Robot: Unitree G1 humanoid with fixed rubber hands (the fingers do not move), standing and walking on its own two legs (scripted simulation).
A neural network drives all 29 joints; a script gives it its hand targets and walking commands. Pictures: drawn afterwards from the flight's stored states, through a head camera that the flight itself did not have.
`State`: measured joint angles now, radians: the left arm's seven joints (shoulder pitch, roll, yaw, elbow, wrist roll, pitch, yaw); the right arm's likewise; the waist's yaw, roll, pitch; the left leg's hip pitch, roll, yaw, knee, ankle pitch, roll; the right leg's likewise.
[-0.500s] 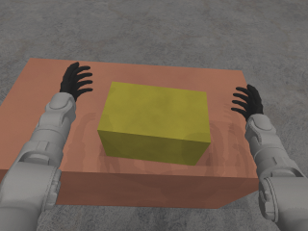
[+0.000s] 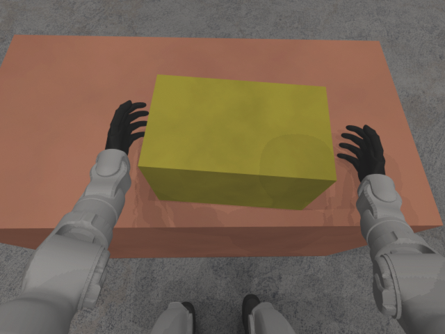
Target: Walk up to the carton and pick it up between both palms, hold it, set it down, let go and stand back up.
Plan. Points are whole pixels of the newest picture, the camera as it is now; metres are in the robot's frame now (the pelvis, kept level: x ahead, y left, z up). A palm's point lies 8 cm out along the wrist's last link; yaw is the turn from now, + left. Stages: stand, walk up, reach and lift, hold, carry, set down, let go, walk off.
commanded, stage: reach and lift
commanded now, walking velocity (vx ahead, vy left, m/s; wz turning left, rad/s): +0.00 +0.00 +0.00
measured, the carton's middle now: (235, 148) +0.44 -0.02 -0.02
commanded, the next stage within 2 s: none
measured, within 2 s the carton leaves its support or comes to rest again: neither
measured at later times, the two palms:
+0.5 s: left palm (130, 140) +0.44 +0.17 +0.00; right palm (364, 159) +0.41 -0.26 +0.00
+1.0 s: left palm (139, 141) +0.44 +0.16 +0.00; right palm (347, 158) +0.42 -0.23 -0.01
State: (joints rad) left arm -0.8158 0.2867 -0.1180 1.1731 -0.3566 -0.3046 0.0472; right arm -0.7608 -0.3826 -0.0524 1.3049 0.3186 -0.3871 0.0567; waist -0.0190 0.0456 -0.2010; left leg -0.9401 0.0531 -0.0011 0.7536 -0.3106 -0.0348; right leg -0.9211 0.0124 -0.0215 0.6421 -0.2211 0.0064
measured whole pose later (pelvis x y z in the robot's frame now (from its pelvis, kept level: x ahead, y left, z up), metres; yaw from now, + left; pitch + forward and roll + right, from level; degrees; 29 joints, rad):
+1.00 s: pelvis +0.00 +0.00 +0.00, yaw +0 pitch +30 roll -3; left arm -0.82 0.20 -0.12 1.17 -0.31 -0.38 0.09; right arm -0.80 -0.27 -0.05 1.27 0.32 -0.42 0.00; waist -0.02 0.07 -0.23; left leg -0.96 0.05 -0.01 0.76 -0.32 -0.02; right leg -0.94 0.02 -0.02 0.64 -0.22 0.01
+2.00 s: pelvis +0.00 +0.00 +0.00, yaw +0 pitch +30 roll -2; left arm -0.84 0.17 0.01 1.34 -0.19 -0.65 0.06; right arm -0.80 -0.22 -0.24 1.30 0.08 -0.59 -0.01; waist -0.02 0.07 -0.22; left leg -0.95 0.05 -0.01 0.74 -0.31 -0.02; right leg -0.94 0.02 -0.02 0.64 -0.22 0.01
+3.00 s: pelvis -0.01 -0.01 +0.00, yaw +0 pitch +29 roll -2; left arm -0.68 0.12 0.01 1.31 -0.19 -0.63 0.06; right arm -0.60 -0.21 -0.16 1.16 0.05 -0.53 -0.05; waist -0.02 0.07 -0.31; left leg -0.94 0.05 -0.01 0.72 -0.28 -0.03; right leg -0.94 0.02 -0.02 0.64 -0.21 0.01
